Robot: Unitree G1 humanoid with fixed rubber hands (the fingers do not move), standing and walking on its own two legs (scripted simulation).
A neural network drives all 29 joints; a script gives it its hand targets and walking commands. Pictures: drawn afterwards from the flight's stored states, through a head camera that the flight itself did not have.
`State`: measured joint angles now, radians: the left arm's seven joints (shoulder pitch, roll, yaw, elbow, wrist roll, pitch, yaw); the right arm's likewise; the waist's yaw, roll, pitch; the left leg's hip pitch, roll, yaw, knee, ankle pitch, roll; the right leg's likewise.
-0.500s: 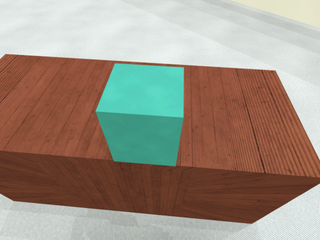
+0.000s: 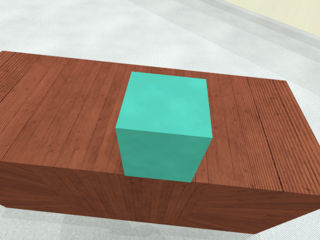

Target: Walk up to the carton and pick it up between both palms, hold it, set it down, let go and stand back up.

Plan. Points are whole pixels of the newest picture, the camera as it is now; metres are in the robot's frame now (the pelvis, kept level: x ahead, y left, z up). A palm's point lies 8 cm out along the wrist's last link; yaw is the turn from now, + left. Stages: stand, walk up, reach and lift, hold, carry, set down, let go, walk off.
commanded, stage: walk up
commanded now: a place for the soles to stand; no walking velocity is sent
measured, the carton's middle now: (162, 130) +0.40 -0.01 +0.01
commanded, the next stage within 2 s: reach and lift in 1.88 s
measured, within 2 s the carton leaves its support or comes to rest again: neither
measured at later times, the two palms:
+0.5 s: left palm out of the picture +0.00 +0.30 -0.14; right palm out of the picture +0.03 -0.20 -0.11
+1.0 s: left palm out of the picture +0.01 +0.24 -0.12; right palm out of the picture -0.01 -0.25 -0.13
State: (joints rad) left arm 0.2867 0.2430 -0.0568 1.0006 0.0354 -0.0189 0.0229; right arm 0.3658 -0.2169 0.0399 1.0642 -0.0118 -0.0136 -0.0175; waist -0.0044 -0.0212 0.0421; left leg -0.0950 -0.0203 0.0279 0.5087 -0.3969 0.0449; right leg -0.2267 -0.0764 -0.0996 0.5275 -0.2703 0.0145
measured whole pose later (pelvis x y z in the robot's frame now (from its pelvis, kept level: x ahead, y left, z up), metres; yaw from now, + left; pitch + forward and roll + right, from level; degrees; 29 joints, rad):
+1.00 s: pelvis -0.02 +0.00 +0.01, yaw -3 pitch -2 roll +0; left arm 0.28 0.22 -0.05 1.04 -0.01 -0.01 0.01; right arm 0.27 -0.25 0.06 1.03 -0.01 0.00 -0.02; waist -0.01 0.02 0.04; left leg -0.18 0.04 0.11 0.44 -0.22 0.01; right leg -0.20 0.04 0.02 0.44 -0.21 -0.03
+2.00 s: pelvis -0.02 +0.01 -0.02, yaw -7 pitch +0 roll +1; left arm 0.13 0.29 -0.05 0.89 -0.03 0.25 0.03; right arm 0.14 -0.27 -0.09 1.05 -0.11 0.01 0.06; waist -0.04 0.00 0.09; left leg -0.32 0.05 0.16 0.69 -0.36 0.02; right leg -0.39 0.02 0.05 0.73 -0.34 -0.02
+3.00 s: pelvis -0.03 +0.00 +0.01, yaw -2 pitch -5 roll +0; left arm 0.20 0.25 0.00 0.47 -0.01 0.11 0.02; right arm 0.32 -0.10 -0.08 0.51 0.00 -0.10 0.00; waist 0.01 -0.04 0.10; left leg -0.15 0.04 0.10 0.48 -0.25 0.00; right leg -0.17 0.01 -0.05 0.48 -0.24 -0.03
